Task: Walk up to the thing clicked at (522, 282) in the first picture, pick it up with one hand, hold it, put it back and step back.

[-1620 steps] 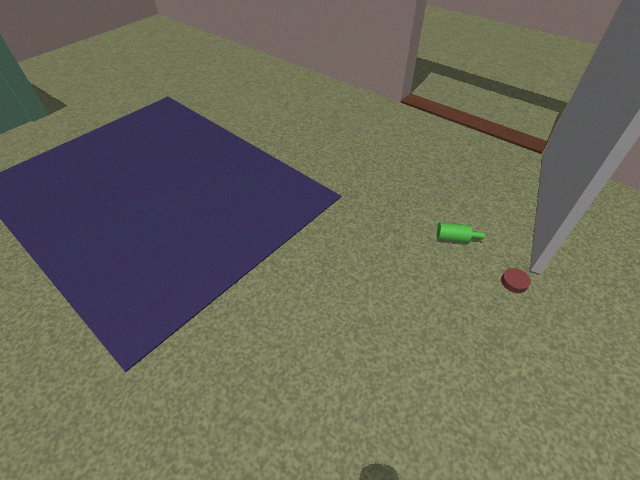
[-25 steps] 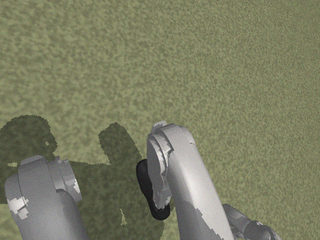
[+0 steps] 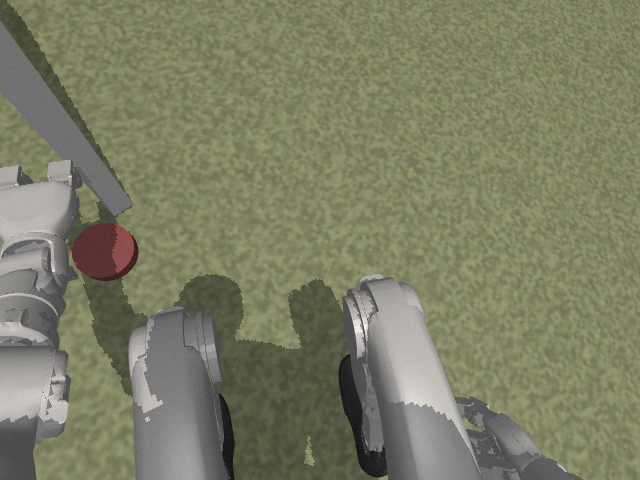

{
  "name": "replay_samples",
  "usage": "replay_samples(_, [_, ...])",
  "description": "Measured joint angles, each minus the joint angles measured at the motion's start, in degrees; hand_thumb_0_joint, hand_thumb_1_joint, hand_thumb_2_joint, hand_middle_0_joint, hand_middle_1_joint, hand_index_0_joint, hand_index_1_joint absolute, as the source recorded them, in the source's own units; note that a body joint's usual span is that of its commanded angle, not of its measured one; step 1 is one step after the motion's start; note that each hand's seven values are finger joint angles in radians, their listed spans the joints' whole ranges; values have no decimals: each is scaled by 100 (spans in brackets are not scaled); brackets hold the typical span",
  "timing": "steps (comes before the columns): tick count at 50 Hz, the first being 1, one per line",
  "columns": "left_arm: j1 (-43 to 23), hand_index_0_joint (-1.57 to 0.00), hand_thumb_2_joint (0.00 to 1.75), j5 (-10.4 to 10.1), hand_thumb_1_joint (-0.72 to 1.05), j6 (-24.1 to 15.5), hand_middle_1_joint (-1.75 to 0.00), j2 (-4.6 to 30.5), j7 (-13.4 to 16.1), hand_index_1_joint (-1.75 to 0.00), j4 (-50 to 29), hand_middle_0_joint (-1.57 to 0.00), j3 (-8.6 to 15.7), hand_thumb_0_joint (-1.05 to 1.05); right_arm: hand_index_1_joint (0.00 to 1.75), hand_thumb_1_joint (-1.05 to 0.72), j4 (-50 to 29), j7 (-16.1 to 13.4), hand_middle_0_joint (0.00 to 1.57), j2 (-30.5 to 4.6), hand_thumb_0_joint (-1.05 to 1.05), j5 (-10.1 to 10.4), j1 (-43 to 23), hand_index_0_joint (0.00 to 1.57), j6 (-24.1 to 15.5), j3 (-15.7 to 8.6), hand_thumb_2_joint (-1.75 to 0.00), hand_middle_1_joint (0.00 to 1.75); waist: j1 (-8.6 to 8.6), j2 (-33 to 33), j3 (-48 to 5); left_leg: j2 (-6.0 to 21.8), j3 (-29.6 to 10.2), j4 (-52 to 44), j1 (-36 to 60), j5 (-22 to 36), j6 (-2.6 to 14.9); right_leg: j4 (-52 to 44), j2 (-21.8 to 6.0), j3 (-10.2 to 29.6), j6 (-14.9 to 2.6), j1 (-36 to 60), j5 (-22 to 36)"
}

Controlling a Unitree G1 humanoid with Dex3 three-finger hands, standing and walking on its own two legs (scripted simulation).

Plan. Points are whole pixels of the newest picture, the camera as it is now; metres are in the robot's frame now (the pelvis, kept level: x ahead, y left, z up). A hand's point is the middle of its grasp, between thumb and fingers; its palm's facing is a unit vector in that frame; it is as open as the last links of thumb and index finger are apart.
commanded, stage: withdraw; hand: left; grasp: from above
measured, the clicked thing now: (106, 252) +0.46 +0.31 -0.32
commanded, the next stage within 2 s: home in 0.44 s
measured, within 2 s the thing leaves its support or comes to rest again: neither
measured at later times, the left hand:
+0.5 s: hand (81, 254) +0.43 +0.31 -0.21, palm faces -0.40 -0.08 -0.91, open 13.8 cm
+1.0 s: hand (16, 281) +0.35 +0.30 -0.04, palm faces -0.32 -0.42 -0.85, open 10.0 cm
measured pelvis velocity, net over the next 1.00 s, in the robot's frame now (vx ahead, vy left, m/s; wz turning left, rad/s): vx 0.00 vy -0.01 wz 0.07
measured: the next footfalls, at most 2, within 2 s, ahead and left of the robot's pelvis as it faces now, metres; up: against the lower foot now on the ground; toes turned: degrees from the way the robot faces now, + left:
none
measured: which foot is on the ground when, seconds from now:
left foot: down 0.00-1.00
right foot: down 0.00-1.00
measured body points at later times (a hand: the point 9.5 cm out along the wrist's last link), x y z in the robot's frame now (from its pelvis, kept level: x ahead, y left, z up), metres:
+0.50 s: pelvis +0.00 -0.01 -0.03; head +0.23 +0.09 +0.34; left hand +0.44 +0.31 -0.16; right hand +0.06 -0.30 -0.11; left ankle +0.07 +0.13 -0.30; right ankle +0.11 -0.14 -0.30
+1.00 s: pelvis +0.00 -0.01 +0.08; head +0.19 +0.03 +0.49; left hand +0.37 +0.32 +0.01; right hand +0.15 -0.26 -0.05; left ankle +0.07 +0.13 -0.30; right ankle +0.11 -0.14 -0.30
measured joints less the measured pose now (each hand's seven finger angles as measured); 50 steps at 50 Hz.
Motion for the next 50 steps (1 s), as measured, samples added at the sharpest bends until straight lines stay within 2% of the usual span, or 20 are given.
replay_samples(3, [-293, -14, 99, -211, -49, -36, -100, -16, -474, -102, 275, -9, -130, 0, 30, -90, -149, -154, 20, 13, 0, 60, -41, 19, 93, -11, -90, 30, 29, 48, 46, -19, 85, -214, 136, 135, -12, -122, -38, 62, -13, 93, 82])
replay_samples(5, [-397, -12, 100, -245, -49, -179, -101, 7, -784, -102, 389, -9, -176, 0, 30, -90, -228, -285, 20, 12, 0, 94, -34, 20, 162, 7, -90, 30, 22, 39, 117, -40, 101, -305, 210, 200, -21, -170, -63, 70, -20, 149, 126])
replay_samples(8, [-404, -11, 101, -150, -50, -541, -102, 84, -1132, -103, 438, -9, -158, 0, 30, -90, -290, -478, 20, -15, 0, 109, 18, 20, 283, 63, -90, 30, -9, -33, 244, -72, 96, -367, 275, 262, -30, -187, -91, 60, -45, 192, 172])
replay_samples(11, [-325, -10, 102, 56, -50, -1046, -103, 225, -1205, -103, 419, -9, -31, 1, 30, -90, -291, -642, 20, -70, 0, 80, 115, 20, 402, 148, -90, 30, -44, -166, 341, -101, 57, -323, 233, 290, -55, -125, -104, 29, -77, 138, 196])
replay_samples(14, [-306, -10, 102, 388, -50, -1555, -103, 460, -974, -103, 496, -10, 149, 1, 30, -90, -269, -763, 20, -126, 0, 3, 204, 20, 523, 252, -90, 30, -108, -341, 421, -120, -14, -174, 115, 288, -113, 12, -93, -16, -94, 13, 206])
replay_samples(17, [-406, -9, 101, 736, -50, -1886, -103, 733, -508, -103, 823, -9, 325, 1, 30, -90, -225, -837, 20, -164, 0, -126, 230, 20, 598, 327, -90, 30, -222, -500, 520, -143, -93, 41, -27, 271, -200, 192, -74, -56, -91, -117, 202])
replay_samples(22, [-586, -9, 100, 1264, -48, -1980, -102, 1074, 335, -102, 1358, -9, 633, 0, 30, -89, -146, -892, 20, -161, 0, -381, 222, 20, 569, 364, -90, 30, -414, -638, 699, -179, -179, 377, -280, 241, -231, 440, -43, -95, -76, -301, 174])
replay_samples(26, [-595, -10, 99, 1426, -46, -1691, -101, 1106, 803, -100, 1290, -10, 804, 0, 30, -89, 9, -849, 20, -64, 0, -551, 252, 20, 485, 298, -89, 30, -497, -629, 694, -189, -179, 537, -452, 171, -182, 559, -34, -85, -62, -422, 97])
replay_samples(28, [-566, -12, 98, 1403, -45, -1546, -101, 1050, 934, -100, 1189, -10, 874, 0, 30, -89, 66, -794, 20, -5, 0, -585, 293, 20, 444, 245, -89, 30, -510, -573, 624, -187, -157, 574, -509, 116, -153, 591, -36, -66, -56, -464, 36])
replay_samples(30, [-443, -17, 96, 1339, -44, -1401, -100, 910, 929, -103, 1042, -11, 860, 0, 30, -89, 107, -721, 20, 46, 0, -578, 337, 20, 406, 187, -89, 30, -497, -463, 510, -183, -124, 573, -539, 57, -122, 592, -45, -40, -45, -482, -32])
replay_samples(34, [-70, -25, 92, 957, -40, -936, -97, 466, 713, -101, 478, -13, 936, 0, 30, -89, 63, -598, 20, 176, 0, -406, 399, 20, 393, 31, -89, 30, -403, -215, 247, -135, -34, 426, -489, -52, -69, 470, -53, 15, -56, -456, -129])
replay_samples(38, [298, -28, 87, 328, -29, -550, -85, 17, 346, -88, -298, -17, 858, 0, 30, -89, -22, -550, 20, 283, 0, -132, 414, 20, 385, -135, -89, 30, -180, -47, 57, -65, 93, 74, -223, -100, -32, 177, -59, 98, 10, -257, -164])
replay_samples(43, [996, -27, 80, -768, -6, -33, -62, -465, -326, -65, -1550, -19, 615, 0, 30, -89, -122, -611, 20, 296, 0, 186, 374, 20, 470, -282, -90, 30, 201, 120, -236, -9, 190, -572, 319, -79, -36, -404, -95, 124, 22, 224, -142])
replay_samples(50, [2221, -22, 81, -2399, 39, 477, -41, -779, -1670, -42, -3177, -20, 214, 1, 30, -90, -452, -927, 20, 184, 0, 521, 279, 20, 622, -440, -90, 30, 608, 127, -571, 37, 297, -1595, 1341, 47, -56, -1324, -148, 125, -77, 1175, -44])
